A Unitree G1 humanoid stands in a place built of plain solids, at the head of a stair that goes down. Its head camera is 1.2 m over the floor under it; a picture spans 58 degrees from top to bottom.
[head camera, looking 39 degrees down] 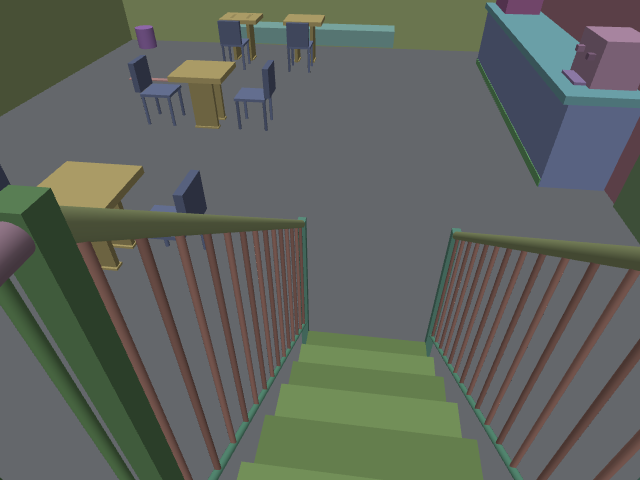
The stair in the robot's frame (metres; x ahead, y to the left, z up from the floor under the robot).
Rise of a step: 0.20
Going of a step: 0.27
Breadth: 0.81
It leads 7 degrees to the right of straight ahead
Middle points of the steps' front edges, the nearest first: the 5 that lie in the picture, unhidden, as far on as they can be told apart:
0.84 -0.19 -0.40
1.11 -0.22 -0.60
1.37 -0.25 -0.80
1.64 -0.29 -1.00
1.91 -0.32 -1.20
